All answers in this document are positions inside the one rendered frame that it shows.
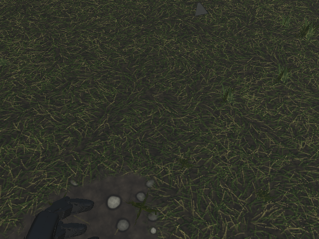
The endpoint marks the robot left hand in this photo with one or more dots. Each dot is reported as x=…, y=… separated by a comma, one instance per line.
x=46, y=224

